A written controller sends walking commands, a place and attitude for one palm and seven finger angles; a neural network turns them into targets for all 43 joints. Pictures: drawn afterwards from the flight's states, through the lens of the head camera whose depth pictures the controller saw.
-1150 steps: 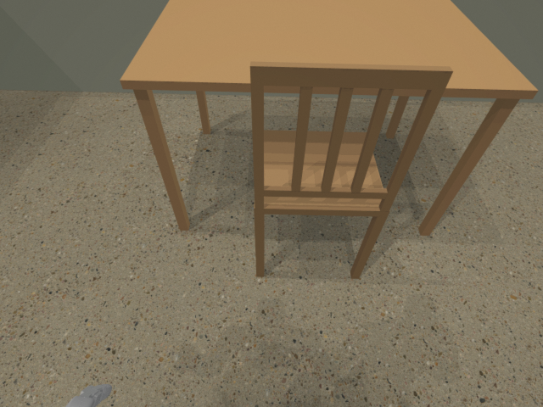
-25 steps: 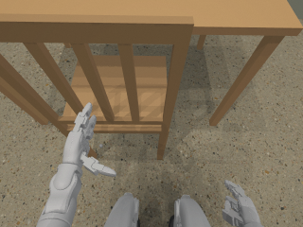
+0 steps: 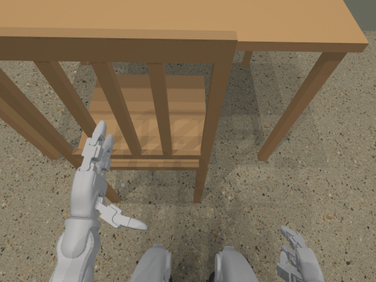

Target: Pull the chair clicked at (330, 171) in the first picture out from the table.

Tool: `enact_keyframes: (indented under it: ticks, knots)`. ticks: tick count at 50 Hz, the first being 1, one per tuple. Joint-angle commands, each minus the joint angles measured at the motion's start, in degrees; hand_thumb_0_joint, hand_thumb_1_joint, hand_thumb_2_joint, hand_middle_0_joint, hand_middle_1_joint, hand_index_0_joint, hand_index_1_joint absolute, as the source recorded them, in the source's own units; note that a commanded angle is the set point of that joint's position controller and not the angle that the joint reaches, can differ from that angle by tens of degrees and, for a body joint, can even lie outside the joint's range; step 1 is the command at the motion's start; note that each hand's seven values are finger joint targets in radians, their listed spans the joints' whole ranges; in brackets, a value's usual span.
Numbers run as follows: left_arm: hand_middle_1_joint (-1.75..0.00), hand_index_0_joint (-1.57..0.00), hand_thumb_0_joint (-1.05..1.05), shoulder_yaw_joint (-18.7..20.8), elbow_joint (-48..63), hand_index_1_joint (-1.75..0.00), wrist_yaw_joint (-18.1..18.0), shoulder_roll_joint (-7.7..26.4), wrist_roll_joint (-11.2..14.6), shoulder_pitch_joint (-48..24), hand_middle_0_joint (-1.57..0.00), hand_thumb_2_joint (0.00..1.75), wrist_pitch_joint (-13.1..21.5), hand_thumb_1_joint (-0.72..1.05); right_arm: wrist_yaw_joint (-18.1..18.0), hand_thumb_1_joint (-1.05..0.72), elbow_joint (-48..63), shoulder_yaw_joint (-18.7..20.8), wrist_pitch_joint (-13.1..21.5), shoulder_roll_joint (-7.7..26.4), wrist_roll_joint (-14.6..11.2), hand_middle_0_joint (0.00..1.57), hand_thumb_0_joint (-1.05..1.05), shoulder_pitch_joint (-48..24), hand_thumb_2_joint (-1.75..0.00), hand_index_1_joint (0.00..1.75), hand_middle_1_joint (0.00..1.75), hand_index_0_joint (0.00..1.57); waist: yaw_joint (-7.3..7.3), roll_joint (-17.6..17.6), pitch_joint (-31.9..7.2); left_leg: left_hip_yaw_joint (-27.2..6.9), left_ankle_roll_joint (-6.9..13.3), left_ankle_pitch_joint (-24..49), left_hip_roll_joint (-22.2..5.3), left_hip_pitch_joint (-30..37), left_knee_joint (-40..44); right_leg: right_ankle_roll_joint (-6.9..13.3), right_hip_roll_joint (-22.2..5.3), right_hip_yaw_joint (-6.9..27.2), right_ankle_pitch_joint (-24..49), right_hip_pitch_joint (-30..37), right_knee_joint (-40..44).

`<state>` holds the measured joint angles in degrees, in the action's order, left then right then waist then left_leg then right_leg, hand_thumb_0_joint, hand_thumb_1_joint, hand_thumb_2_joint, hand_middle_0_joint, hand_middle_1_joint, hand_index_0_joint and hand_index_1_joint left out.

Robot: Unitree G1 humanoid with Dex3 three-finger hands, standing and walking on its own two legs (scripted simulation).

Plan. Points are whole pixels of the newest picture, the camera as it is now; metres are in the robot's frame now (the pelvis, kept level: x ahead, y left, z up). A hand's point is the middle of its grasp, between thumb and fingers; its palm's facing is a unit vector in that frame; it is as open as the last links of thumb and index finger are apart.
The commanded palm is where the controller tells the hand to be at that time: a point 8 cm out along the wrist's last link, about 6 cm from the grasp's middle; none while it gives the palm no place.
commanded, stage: aim the fingers beside a spindle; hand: left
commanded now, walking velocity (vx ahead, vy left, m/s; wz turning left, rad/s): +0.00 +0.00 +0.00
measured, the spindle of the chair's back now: (123, 118) +0.45 +0.17 +0.03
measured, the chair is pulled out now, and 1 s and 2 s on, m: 0.00 0.00 0.00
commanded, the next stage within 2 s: push the fingers through the gap in 0.20 s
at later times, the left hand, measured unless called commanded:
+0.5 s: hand (122, 177) +0.32 +0.15 +0.00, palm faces -0.01 -1.00 -0.04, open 17.0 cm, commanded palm +0.30 +0.20 +0.02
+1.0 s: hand (123, 149) +0.37 +0.15 +0.04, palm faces +0.00 -1.00 -0.04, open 17.0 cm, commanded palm +0.35 +0.20 +0.02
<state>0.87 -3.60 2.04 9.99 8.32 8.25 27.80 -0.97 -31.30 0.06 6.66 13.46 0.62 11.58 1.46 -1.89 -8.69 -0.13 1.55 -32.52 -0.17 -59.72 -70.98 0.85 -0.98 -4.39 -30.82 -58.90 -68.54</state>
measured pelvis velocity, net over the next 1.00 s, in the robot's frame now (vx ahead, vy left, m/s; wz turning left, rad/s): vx -0.01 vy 0.00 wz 0.00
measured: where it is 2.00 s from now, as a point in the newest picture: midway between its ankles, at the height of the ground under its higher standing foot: outside the picture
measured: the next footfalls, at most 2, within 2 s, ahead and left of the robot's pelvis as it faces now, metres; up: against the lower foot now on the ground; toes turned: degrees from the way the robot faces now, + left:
none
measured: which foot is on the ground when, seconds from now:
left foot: down 0.00-1.00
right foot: down 0.00-1.00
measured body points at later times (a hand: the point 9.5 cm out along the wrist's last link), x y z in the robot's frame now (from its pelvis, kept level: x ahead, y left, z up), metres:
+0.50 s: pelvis -0.01 +0.00 -0.01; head +0.11 +0.00 +0.43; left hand +0.32 +0.21 +0.01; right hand +0.16 -0.24 -0.11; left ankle +0.01 +0.10 -0.63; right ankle +0.02 -0.12 -0.63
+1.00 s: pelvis -0.01 +0.00 +0.00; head +0.11 +0.00 +0.43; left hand +0.36 +0.21 +0.04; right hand +0.13 -0.25 -0.12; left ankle +0.01 +0.10 -0.63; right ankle +0.02 -0.12 -0.63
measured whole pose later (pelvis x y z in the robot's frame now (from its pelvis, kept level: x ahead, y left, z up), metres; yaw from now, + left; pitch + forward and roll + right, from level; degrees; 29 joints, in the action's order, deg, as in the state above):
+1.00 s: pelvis -0.01 +0.00 +0.00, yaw +0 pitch +22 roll -2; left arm 8.4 -27.7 5.7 12.7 9.6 -15.7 25.8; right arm -0.8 -35.6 -0.9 4.9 14.7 0.4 11.8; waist 2.6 -2.4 -9.0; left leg -0.3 1.5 -31.7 -0.3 -62.0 -71.5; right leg 0.9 -0.8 -4.6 -29.9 -61.1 -68.8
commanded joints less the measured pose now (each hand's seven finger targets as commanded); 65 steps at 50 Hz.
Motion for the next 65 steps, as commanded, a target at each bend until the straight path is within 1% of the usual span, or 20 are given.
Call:
enact_keyframes:
  ticks: [1, 4, 6, 9, 11, 15, 17, 19, 23, 26, 30, 34, 37, 41, 43, 49, 52, 57, 62, 65]
  knots:
    - [-0.08, -0.06, 0.0, 6.79, -11.21, -0.08, -1.61, 3.65, -0.78, -8.25, -0.06, 0.3, 0.81, -0.5, 1.03, -0.9, 4.07, 1.86, 0.64, 7.69, -0.09, 0.2, 0.0, -1.21, -0.9, 0.3, 0.3, 0.2, 3.1, 6.75, -8.76, -2.22, -0.51, 10.46, 0.13, 2.4, 6.35, 0.54, 0.91, 1.61, 8.99, 5.82, 7.71]
    - [-0.08, -0.06, 0.0, 1.95, -14.37, -0.08, 6.03, 1.09, 1.07, -10.05, -0.06, 0.3, -2.57, -0.5, 0.86, -0.9, 6.55, 1.98, 0.33, 9.59, -1.93, 0.2, 0.0, -1.77, -0.9, 0.3, 0.3, 0.2, 2.53, 5.78, -10.75, -1.81, -0.14, 6.68, 0.55, 2.14, 7.87, 1.08, 0.55, 3.05, 5.08, 8.2, 10.04]
    - [-0.08, -0.06, 0.0, -0.5, -5.69, -0.08, 9.68, 0.67, 2.85, -12.49, -0.06, 0.3, -2.65, -0.5, 0.26, -0.9, 8.34, 2.46, 1.11, 9.32, -2.04, 0.2, 0.0, -1.31, -0.9, 0.3, 0.3, 0.2, 1.95, 0.96, -18.54, -1.8, 0.01, 11.35, 0.26, 7.69, 8.02, 1.21, 0.26, 3.2, 9.89, 11.29, 9.62]
    - [-0.08, -0.06, 0.0, 3.28, 15.5, -0.08, 8.35, 7.44, 4.52, -17.34, -0.06, 0.3, 1.35, -0.5, -0.84, -0.9, 9.08, 2.86, 2.88, 8.42, -1.14, 0.2, 0.0, -0.4, -0.9, 0.3, 0.3, 0.2, -0.21, -6.13, -31.83, -3.08, -0.38, 24.88, -0.34, 20.54, 8.23, 1.21, -0.06, 2.8, 19.42, 15.21, 8.14]
    - [-0.08, -0.06, 0.0, 8.8, 21.57, -0.08, 3.86, 12.54, 4.43, -13.34, -0.06, 0.3, 4.13, -0.5, -1.02, -0.9, 7.77, 2.5, 3.55, 8.05, -0.22, 0.2, 0.0, 0.88, -0.9, 0.3, 0.3, 0.2, -1.35, -7.0, -32.68, -3.62, -1.19, 30.1, -0.58, 23.02, 8.52, 1.45, 0.41, 2.41, 21.73, 14.48, 7.15]
    - [-0.08, -0.06, 0.0, 11.3, 5.99, -0.08, -2.74, 10.57, 0.72, -12.64, -0.06, 0.3, 4.35, -0.5, -0.23, -0.9, 4.37, 2.05, 2.64, 7.18, 0.34, 0.2, 0.0, -0.11, -0.9, 0.3, 0.3, 0.2, 1.51, 0.22, -19.26, -3.48, -0.79, 23.18, -0.63, 12.63, 7.13, 0.83, 0.78, 1.25, 17.7, 9.1, 6.04]
    - [-0.08, -0.06, 0.0, 7.3, -6.83, -0.08, -1.84, 5.24, -0.42, -12.97, -0.06, 0.3, 1.51, -0.5, 0.55, -0.9, 3.52, 1.82, 1.54, 7.83, 0.08, 0.2, 0.0, -0.86, -0.9, 0.3, 0.3, 0.2, 3.27, 4.44, -11.82, -2.86, -0.57, 13.74, -0.19, 5.51, 6.72, 0.5, 0.82, 1.17, 11.08, 6.12, 7.02]
    - [-0.08, -0.06, 0.0, 3.91, -12.58, -0.08, 1.42, 2.65, -0.33, -13.95, -0.06, 0.3, -1.79, -0.5, 0.72, -0.9, 4.68, 1.85, 0.73, 9.04, -0.93, 0.2, 0.0, -1.29, -0.9, 0.3, 0.3, 0.2, 3.38, 4.62, -10.15, -2.5, -0.37, 8.37, 0.1, 4.21, 8.16, 0.68, 0.66, 1.64, 6.17, 5.92, 9.18]
    - [-0.08, -0.06, 0.0, 1.83, -2.22, -0.08, 7.06, 4.55, 1.74, -22.61, -0.06, 0.3, -4.33, -0.5, -0.51, -0.9, 7.56, 2.35, 0.8, 9.73, -1.68, 0.2, 0.0, -0.32, -0.9, 0.3, 0.3, 0.2, 2.28, -1.29, -21.83, -2.64, -0.16, 14.95, -0.17, 13.3, 10.04, 1.05, 0.29, 2.44, 12.28, 12.07, 10.3]
    - [-0.08, -0.06, 0.0, 6.98, 10.55, -0.08, 5.27, 10.17, 3.21, -25.59, -0.06, 0.3, -0.93, -0.5, -1.19, -0.9, 7.34, 2.45, 1.96, 8.88, -0.7, 0.2, 0.0, 0.83, -0.9, 0.3, 0.3, 0.2, 0.45, -5.4, -31.7, -3.54, -0.74, 26.8, -0.53, 22.28, 9.5, 1.01, 0.28, 2.43, 20.45, 15.28, 8.9]
    - [-0.08, -0.06, 0.0, 11.12, 0.81, -0.08, -0.39, 9.87, 2.11, -22.47, -0.06, 0.3, 2.85, -0.5, -0.5, -0.9, 3.8, 2.06, 2.24, 7.91, 0.41, 0.2, 0.0, 1.27, -0.9, 0.3, 0.3, 0.2, 1.49, 1.28, -23.19, -3.68, -0.95, 25.8, -0.74, 15.59, 8.02, 0.67, 0.76, 1.34, 20.5, 11.7, 7.06]
    - [-0.08, -0.06, 0.0, 7.7, -15.74, -0.08, -0.16, 5.61, -0.77, -24.05, -0.06, 0.3, 0.5, -0.5, 0.77, -0.9, 3.08, 1.93, 0.57, 8.74, 0.0, 0.2, 0.0, 0.2, -0.9, 0.3, 0.3, 0.2, 3.09, 4.17, -12.71, -2.2, -0.6, 12.23, -0.04, 5.25, 7.79, 0.58, 0.65, 1.92, 10.54, 7.19, 8.05]
    - [-0.08, -0.06, 0.0, 8.51, -10.58, -0.08, 1.5, 8.75, -0.42, -32.35, -0.06, 0.3, 0.84, -0.5, 0.28, -0.9, 4.11, 2.26, 0.18, 9.42, -0.21, 0.2, 0.0, 0.3, -0.9, 0.3, 0.3, 0.2, 2.77, -0.29, -18.61, -1.58, -0.25, 12.71, 0.18, 8.56, 7.85, 0.87, 0.4, 3.1, 10.94, 9.43, 8.86]
    - [-0.08, -0.06, 0.0, 10.03, 0.22, -0.08, 2.84, 11.9, 1.08, -36.69, -0.06, 0.3, 3.06, -0.5, -0.52, -0.9, 4.51, 2.34, 1.02, 9.1, 0.24, 0.2, 0.0, 1.22, -0.9, 0.3, 0.3, 0.2, 1.38, -5.52, -31.88, -2.32, -0.62, 23.96, -0.11, 18.25, 7.62, 0.98, 0.4, 3.47, 20.24, 14.54, 7.55]
    - [-0.08, -0.06, 0.0, 8.88, -1.47, -0.08, 3.2, 10.19, 1.94, -36.13, -0.06, 0.3, 3.14, -0.5, -0.51, -0.9, 3.36, 2.21, 1.39, 8.87, 0.23, 0.2, 0.0, 1.68, -0.9, 0.3, 0.3, 0.2, 2.34, -3.88, -31.09, -2.74, -0.71, 25.9, -0.39, 18.77, 7.48, 0.78, 0.46, 2.89, 21.85, 14.29, 7.66]
    - [-0.08, -0.06, 0.0, 9.75, -23.73, -0.08, 4.39, 7.45, 1.66, -32.65, -0.06, 0.3, -1.7, -0.5, -0.09, -0.9, 1.42, 2.04, -0.16, 9.81, -0.65, 0.2, 0.0, 2.48, -0.9, 0.3, 0.3, 0.2, 4.12, 6.56, -16.08, -1.74, -0.21, 12.92, -0.06, 4.36, 7.9, 0.18, 0.72, 2.82, 12.52, 10.56, 9.74]
    - [-0.08, -0.06, 0.0, 10.2, -22.44, -0.08, 4.76, 8.82, 0.97, -37.65, -0.06, 0.3, -1.55, -0.5, 0.21, -0.9, 2.51, 1.99, -0.64, 9.83, -0.65, 0.2, 0.0, 2.59, -0.9, 0.3, 0.3, 0.2, 3.22, 1.32, -17.95, -1.32, -0.25, 13.08, 0.19, 6.13, 8.42, 0.69, 0.56, 3.08, 11.93, 10.12, 9.47]
    - [-0.08, -0.06, 0.0, 12.29, -6.5, -0.08, 2.65, 12.97, 1.2, -44.27, -0.06, 0.3, 4.47, -0.5, 0.41, -0.9, 3.36, 2.54, 0.02, 9.01, 0.54, 0.2, 0.0, 3.76, -0.9, 0.3, 0.3, 0.2, 1.99, -7.18, -32.27, -2.51, -1.27, 27.48, -0.36, 20.33, 7.82, 0.98, 0.83, 2.95, 22.15, 12.58, 7.16]
    - [-0.08, -0.06, 0.0, 11.45, -20.13, -0.08, 1.56, 10.35, -0.34, -43.57, -0.06, 0.3, 3.86, -0.5, 0.55, -0.9, 0.03, 2.5, -0.58, 9.49, 0.52, 0.2, 0.0, 4.61, -0.9, 0.3, 0.3, 0.2, 4.92, 0.57, -22.43, -2.88, -0.89, 21.28, -0.87, 12.29, 7.05, 0.42, 1.07, 2.04, 17.53, 7.47, 6.87]
    - [-0.08, -0.06, 0.0, 10.52, -28.71, -0.08, 2.45, 8.91, -1.0, -45.35, -0.06, 0.3, 1.41, -0.5, 0.65, -0.9, -0.32, 2.42, -1.37, 10.22, 0.08, 0.2, 0.0, 5.01, -0.9, 0.3, 0.3, 0.2, 5.57, 1.41, -17.47, -2.71, -0.65, 14.91, -0.49, 8.59, 8.09, 0.71, 1.12, 1.84, 11.97, 5.22, 8.28]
